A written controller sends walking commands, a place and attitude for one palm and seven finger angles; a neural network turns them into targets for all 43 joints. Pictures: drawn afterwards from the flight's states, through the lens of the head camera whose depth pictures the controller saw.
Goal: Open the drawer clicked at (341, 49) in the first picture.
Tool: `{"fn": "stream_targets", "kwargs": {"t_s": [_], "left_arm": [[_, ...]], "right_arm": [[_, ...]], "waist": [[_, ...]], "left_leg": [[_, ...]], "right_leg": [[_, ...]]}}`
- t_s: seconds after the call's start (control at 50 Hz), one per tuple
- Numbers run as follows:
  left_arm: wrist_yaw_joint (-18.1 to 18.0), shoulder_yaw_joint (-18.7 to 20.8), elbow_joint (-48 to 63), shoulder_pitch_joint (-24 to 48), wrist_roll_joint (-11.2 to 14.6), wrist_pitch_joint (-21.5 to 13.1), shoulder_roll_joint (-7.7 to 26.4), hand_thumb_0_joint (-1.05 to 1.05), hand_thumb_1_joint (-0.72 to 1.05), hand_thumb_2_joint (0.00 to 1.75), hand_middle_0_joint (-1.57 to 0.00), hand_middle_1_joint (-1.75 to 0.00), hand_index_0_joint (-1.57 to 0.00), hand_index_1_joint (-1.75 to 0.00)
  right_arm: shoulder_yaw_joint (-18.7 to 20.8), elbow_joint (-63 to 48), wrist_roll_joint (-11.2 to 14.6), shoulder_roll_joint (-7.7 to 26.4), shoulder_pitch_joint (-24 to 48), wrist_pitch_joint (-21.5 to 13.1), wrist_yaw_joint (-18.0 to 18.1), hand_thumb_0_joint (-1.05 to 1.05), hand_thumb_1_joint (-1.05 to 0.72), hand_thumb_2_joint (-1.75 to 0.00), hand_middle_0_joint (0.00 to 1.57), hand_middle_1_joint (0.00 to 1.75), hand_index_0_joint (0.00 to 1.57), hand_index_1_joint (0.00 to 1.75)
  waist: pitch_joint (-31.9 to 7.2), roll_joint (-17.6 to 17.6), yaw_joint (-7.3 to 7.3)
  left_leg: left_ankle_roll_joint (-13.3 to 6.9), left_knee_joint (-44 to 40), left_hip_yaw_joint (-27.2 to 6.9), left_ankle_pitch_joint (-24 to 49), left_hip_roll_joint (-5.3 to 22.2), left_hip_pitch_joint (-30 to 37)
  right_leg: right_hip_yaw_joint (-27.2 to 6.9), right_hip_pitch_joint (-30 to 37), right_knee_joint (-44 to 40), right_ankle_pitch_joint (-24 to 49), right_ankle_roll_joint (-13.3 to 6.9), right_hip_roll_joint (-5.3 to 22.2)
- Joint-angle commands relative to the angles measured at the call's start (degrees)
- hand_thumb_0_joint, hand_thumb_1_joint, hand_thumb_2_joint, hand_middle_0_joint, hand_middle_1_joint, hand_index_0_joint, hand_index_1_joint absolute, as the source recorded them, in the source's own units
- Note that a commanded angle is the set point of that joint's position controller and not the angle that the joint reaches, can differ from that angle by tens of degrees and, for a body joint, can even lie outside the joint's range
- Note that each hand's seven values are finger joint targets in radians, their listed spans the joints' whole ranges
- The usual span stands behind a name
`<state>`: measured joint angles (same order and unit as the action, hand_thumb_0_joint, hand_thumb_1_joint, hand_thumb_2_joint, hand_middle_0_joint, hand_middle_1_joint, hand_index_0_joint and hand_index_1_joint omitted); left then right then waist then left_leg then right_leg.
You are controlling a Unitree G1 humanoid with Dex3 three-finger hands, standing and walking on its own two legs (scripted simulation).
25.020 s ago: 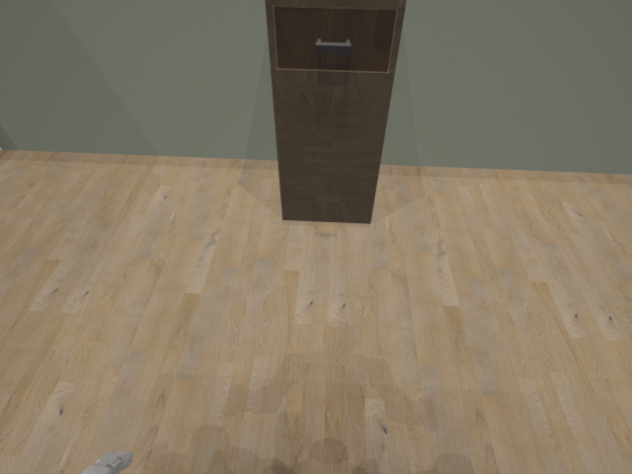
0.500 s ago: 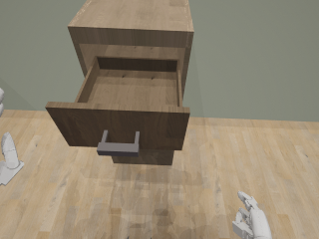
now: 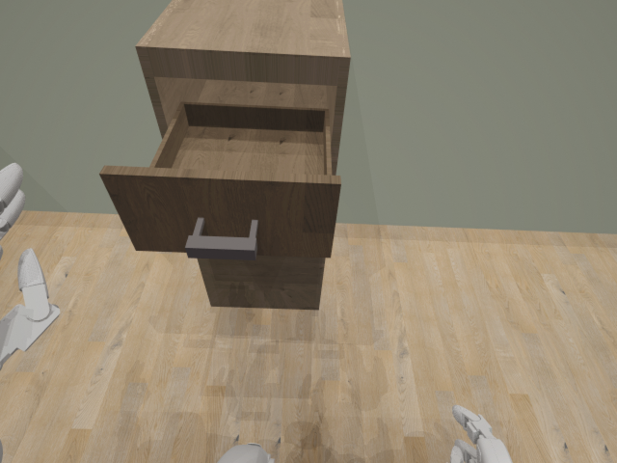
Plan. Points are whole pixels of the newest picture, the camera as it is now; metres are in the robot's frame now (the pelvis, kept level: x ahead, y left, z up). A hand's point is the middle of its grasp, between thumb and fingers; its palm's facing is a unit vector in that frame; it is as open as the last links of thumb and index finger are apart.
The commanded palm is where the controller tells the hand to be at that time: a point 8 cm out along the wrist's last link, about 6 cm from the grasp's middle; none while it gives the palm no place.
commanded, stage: step back with the hand held close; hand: left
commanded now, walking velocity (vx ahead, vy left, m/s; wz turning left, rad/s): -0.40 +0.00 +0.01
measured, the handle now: (224, 236) +0.44 +0.16 +0.02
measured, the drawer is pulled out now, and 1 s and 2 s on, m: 0.30 0.30 0.30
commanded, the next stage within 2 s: stop stepping back and stand still in 0.06 s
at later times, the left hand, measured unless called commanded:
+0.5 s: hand out of the picture +0.06 +0.23 +0.21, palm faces +0.45 -0.79 -0.41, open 7.4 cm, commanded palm +0.00 +0.27 +0.21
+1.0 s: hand out of the picture +0.02 +0.23 +0.19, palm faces +0.42 -0.79 -0.44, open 7.4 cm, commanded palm -0.04 +0.27 +0.21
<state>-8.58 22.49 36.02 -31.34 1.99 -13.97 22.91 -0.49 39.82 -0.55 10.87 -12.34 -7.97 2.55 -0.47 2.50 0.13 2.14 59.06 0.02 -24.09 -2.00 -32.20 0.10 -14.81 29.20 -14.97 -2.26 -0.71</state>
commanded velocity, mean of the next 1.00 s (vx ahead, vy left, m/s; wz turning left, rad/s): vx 0.11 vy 0.02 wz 0.00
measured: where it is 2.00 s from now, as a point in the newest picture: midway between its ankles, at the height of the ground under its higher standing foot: outside the picture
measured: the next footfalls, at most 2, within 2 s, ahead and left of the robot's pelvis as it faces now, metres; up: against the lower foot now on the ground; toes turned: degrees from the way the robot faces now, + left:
left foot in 0.16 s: -0.01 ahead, +0.14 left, +0.00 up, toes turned +4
right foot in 0.34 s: -0.03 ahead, -0.09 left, +0.00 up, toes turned -3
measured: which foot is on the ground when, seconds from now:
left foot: up 0.00-0.14, down 0.16-0.38, up 0.40-0.58, down 0.60-1.00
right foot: down 0.00-0.16, up 0.18-0.32, down 0.34-0.60, up 0.62-0.84, down 0.86-1.00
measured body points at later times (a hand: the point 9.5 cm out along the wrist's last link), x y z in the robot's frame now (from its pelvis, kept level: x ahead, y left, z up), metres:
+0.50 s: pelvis -0.13 -0.01 +0.00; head -0.14 +0.00 +0.45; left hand +0.03 +0.27 +0.23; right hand +0.03 -0.23 -0.09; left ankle -0.12 +0.11 -0.70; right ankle -0.07 -0.09 -0.74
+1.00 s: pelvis -0.17 -0.01 -0.01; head -0.17 +0.00 +0.44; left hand -0.01 +0.27 +0.21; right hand -0.03 -0.26 -0.10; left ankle -0.15 +0.09 -0.72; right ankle -0.14 -0.13 -0.74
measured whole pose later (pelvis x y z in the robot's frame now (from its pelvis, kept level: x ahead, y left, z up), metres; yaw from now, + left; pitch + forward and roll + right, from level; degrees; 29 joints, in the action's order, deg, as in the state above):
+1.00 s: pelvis -0.17 -0.01 -0.01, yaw +1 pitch -1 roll -1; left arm -8.5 23.8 34.7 -31.5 1.2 -13.3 22.6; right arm 0.8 39.1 -0.4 12.2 -13.3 -5.5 2.8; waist 0.5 0.8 0.7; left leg -1.5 45.8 3.7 -22.5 2.5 -22.5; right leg 4.6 -16.7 31.7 -14.5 -0.9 1.2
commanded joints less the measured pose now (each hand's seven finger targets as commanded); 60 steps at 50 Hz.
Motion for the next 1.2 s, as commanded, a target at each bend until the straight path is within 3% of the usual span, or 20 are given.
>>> {"fn": "stream_targets", "kwargs": {"t_s": [0.0,0.08,0.16,0.2,0.3,0.38,0.44,0.54,0.58,0.66,0.78,0.8,0.84,0.86,0.94,0.98,1.04,1.12,1.14,1.18], "left_arm": [[-1.13,9.02,7.33,0.21,-0.35,-3.27,10.53,0.0,0.9,0.9,-0.2,-0.3,-0.2,-0.3],[-1.67,7.83,11.1,-1.82,-0.12,-3.55,9.72,0.0,0.9,0.9,-0.2,-0.3,-0.2,-0.3],[-1.2,9.91,17.98,-3.81,0.32,-4.65,12.43,0.0,0.9,0.9,-0.2,-0.3,-0.2,-0.3],[-0.59,12.4,19.94,-5.78,1.12,-4.47,13.19,0.0,0.9,0.9,-0.2,-0.3,-0.2,-0.3],[-1.18,9.39,16.53,-2.15,0.84,-1.44,10.01,0.0,0.9,0.9,-0.2,-0.3,-0.2,-0.3],[-1.34,8.61,9.41,4.32,0.75,0.73,11.24,0.0,0.9,0.9,-0.2,-0.3,-0.2,-0.3],[-0.83,7.25,5.89,3.28,0.5,1.09,9.48,0.0,0.9,0.9,-0.2,-0.3,-0.2,-0.3],[-1.74,4.63,10.6,2.31,-0.61,-0.12,8.31,0.0,0.9,0.9,-0.2,-0.3,-0.2,-0.3],[-2.35,5.56,16.94,3.52,-1.33,-2.27,9.82,0.0,0.9,0.9,-0.2,-0.3,-0.2,-0.3],[-1.54,9.68,18.49,-0.46,-1.2,-2.21,14.13,0.0,0.9,0.9,-0.2,-0.3,-0.2,-0.3],[-1.78,8.69,8.55,-0.05,-0.77,-1.89,10.96,0.0,0.9,0.9,-0.2,-0.3,-0.2,-0.3],[-1.68,9.01,6.17,-1.12,-0.95,-1.87,11.08,0.0,0.9,0.9,-0.2,-0.3,-0.2,-0.3],[-1.04,9.89,5.64,2.17,0.01,-1.78,12.66,0.0,0.9,0.9,-0.2,-0.3,-0.2,-0.3],[-0.89,10.84,4.83,3.11,0.26,-2.76,13.18,0.0,0.9,0.9,-0.2,-0.3,-0.2,-0.3],[-0.75,8.02,9.34,0.2,-0.3,-2.15,9.63,0.0,0.9,0.9,-0.2,-0.3,-0.2,-0.3],[-1.16,7.33,14.45,0.78,-0.42,-2.92,9.78,0.0,0.9,0.9,-0.2,-0.3,-0.2,-0.3],[-1.88,8.18,20.0,3.31,-1.35,-4.89,10.83,0.0,0.9,0.9,-0.2,-0.3,-0.2,-0.3],[-2.15,10.44,14.44,-0.04,-0.92,-3.85,11.97,0.0,0.9,0.9,-0.2,-0.3,-0.2,-0.3],[5.73,-15.56,-35.48,5.28,-6.15,8.97,-4.46,0.0,0.9,0.9,-0.2,-0.3,-0.2,-0.3],[7.33,-18.05,-38.3,2.44,-4.91,15.74,-8.44,0.0,0.9,0.9,-0.2,-0.3,-0.2,-0.3]], "right_arm": [[0.46,-12.81,0.78,3.43,9.93,-1.35,1.81,0.0,-0.9,-0.9,0.2,0.3,0.2,0.3],[1.7,-12.05,0.5,5.91,6.05,-0.54,2.11,0.0,-0.9,-0.9,0.2,0.3,0.2,0.3],[5.44,-14.22,1.03,8.46,3.92,-2.06,0.66,0.0,-0.9,-0.9,0.2,0.3,0.2,0.3],[4.68,-14.59,-0.06,7.18,5.09,-2.77,0.26,0.0,-0.9,-0.9,0.2,0.3,0.2,0.3],[2.91,-13.16,1.76,7.99,4.58,-3.8,-0.34,0.0,-0.9,-0.9,0.2,0.3,0.2,0.3],[3.53,-11.95,1.79,7.73,5.08,-1.15,0.59,0.0,-0.9,-0.9,0.2,0.3,0.2,0.3],[2.99,-11.15,0.72,7.26,4.8,0.15,1.09,0.0,-0.9,-0.9,0.2,0.3,0.2,0.3],[1.5,-12.46,0.12,7.23,3.51,-1.33,2.2,0.0,-0.9,-0.9,0.2,0.3,0.2,0.3],[2.43,-13.88,-0.58,9.42,2.45,-2.5,1.79,0.0,-0.9,-0.9,0.2,0.3,0.2,0.3],[2.73,-12.84,0.44,7.42,3.12,-4.26,0.54,0.0,-0.9,-0.9,0.2,0.3,0.2,0.3],[3.06,-11.44,0.46,9.22,3.8,-3.4,1.69,0.0,-0.9,-0.9,0.2,0.3,0.2,0.3],[3.41,-11.4,0.47,9.14,3.66,-2.77,1.7,0.0,-0.9,-0.9,0.2,0.3,0.2,0.3],[4.32,-11.69,1.05,8.67,3.69,-1.33,1.31,0.0,-0.9,-0.9,0.2,0.3,0.2,0.3],[4.31,-11.13,0.24,9.3,3.87,-1.21,0.96,0.0,-0.9,-0.9,0.2,0.3,0.2,0.3],[3.77,-11.5,0.61,6.78,3.69,-0.8,1.02,0.0,-0.9,-0.9,0.2,0.3,0.2,0.3],[2.9,-11.36,0.12,6.64,4.08,-1.51,1.88,0.0,-0.9,-0.9,0.2,0.3,0.2,0.3],[2.57,-12.99,-0.52,7.78,3.75,-3.46,1.95,0.0,-0.9,-0.9,0.2,0.3,0.2,0.3],[2.69,-11.27,0.23,6.61,2.06,-5.23,1.25,0.0,-0.9,-0.9,0.2,0.3,0.2,0.3],[7.21,1.35,-1.16,15.89,4.59,-3.57,-2.29,0.0,-0.9,-0.9,0.2,0.3,0.2,0.3],[6.69,-1.78,0.16,10.59,-1.31,1.74,-1.56,0.0,-0.9,-0.9,0.2,0.3,0.2,0.3]], "waist": [[-4.78,7.5,0.61],[-8.34,1.31,1.79],[-13.31,-14.55,0.03],[-11.16,-17.93,0.11],[-4.06,-11.43,0.73],[-0.36,9.09,1.38],[-1.2,8.09,2.13],[-0.99,0.02,1.96],[-0.93,-21.34,1.51],[-1.26,-12.85,0.98],[0.58,-11.08,0.41],[0.12,-5.54,0.04],[-0.13,14.62,0.46],[0.7,8.53,0.64],[-1.62,9.16,1.23],[-0.68,0.88,2.05],[1.11,-23.53,0.67],[-0.96,-12.56,0.45],[-1.64,-13.42,4.41],[-9.42,-7.88,2.32]], "left_leg": [[0.02,-8.01,0.88,-3.55,2.56,5.97],[-1.0,-37.18,4.22,9.08,1.72,15.88],[-8.5,-36.33,-10.03,50.19,22.54,28.0],[-10.08,-39.36,-8.91,35.41,20.87,19.18],[-6.11,-35.72,-2.35,11.49,13.95,11.9],[-1.93,-8.72,1.8,-3.42,1.57,14.58],[-2.36,-2.42,2.17,1.68,1.94,12.98],[-5.55,-37.69,4.21,-4.3,2.76,20.49],[-10.27,-50.2,-18.55,-11.2,16.92,22.48],[-13.41,-47.78,-15.1,-0.28,19.7,18.76],[-8.57,-40.59,-3.34,-4.88,13.73,6.51],[-7.25,-33.08,-1.19,-5.29,10.66,2.61],[-3.72,-5.14,3.28,-2.83,2.63,-3.65],[-3.13,1.24,0.81,-1.39,4.0,-4.07],[-3.91,-15.13,2.32,1.57,5.92,15.33],[-4.01,-29.67,4.19,4.82,4.36,22.45],[-10.22,-48.74,-20.03,-5.53,19.47,19.41],[-10.15,-41.61,-10.06,19.09,17.13,20.43],[-7.99,-28.15,-6.37,40.3,12.9,23.82],[-4.91,-23.96,-1.28,42.61,11.24,26.22]], "right_leg": [[-7.14,2.37,-7.2,38.56,-6.04,14.69],[-5.79,6.44,-3.49,31.88,-2.21,11.38],[-0.52,-7.37,14.01,-8.78,2.6,0.81],[-0.06,-6.74,19.89,-14.61,3.06,0.65],[2.51,5.48,-2.04,-1.14,3.69,1.27],[-21.62,-12.65,-24.34,-29.72,-4.55,17.76],[-13.76,-13.98,-20.83,-24.62,-3.97,15.63],[-7.14,-8.91,-13.08,-23.58,-2.39,10.48],[1.46,-12.68,12.88,-12.82,0.72,-0.42],[0.91,-16.6,28.98,-8.98,2.44,2.21],[7.94,7.3,0.53,-9.02,1.59,0.71],[2.93,11.74,-4.46,-9.0,-0.04,2.57],[-27.19,8.1,-18.29,-14.03,-8.75,21.19],[-25.45,7.06,-17.68,-1.19,-9.85,23.07],[-10.3,-9.12,-15.94,-16.82,-6.62,15.91],[-4.89,-10.73,-10.57,-17.07,-4.29,12.38],[5.02,-13.07,16.71,-14.16,1.88,0.7],[3.53,-8.83,14.65,-11.56,2.73,2.39],[0.65,-15.2,12.26,-5.89,2.91,4.72],[0.48,-6.24,4.68,6.33,2.41,4.86]]}}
